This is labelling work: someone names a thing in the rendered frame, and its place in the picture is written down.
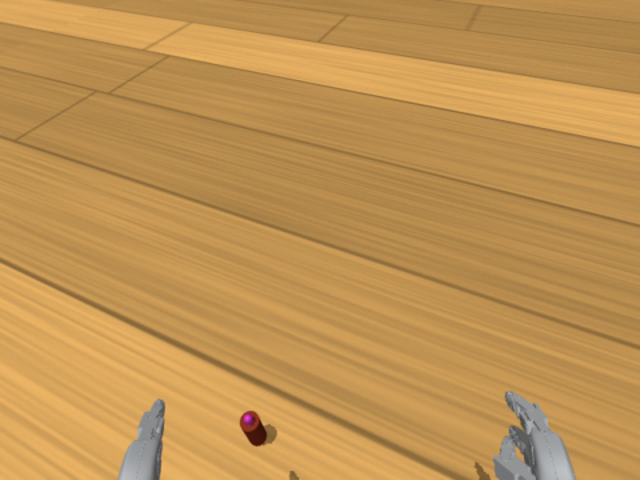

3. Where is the left robot hand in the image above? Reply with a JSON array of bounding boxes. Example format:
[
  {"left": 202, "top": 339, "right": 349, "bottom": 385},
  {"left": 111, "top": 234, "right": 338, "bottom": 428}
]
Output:
[{"left": 117, "top": 399, "right": 165, "bottom": 480}]

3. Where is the right robot hand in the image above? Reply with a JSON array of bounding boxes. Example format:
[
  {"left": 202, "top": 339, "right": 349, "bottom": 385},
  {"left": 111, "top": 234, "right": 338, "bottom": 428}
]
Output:
[{"left": 493, "top": 391, "right": 576, "bottom": 480}]

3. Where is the bottle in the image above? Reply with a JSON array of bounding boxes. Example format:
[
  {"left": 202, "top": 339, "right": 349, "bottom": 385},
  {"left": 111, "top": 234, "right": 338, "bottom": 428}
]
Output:
[{"left": 240, "top": 411, "right": 267, "bottom": 446}]

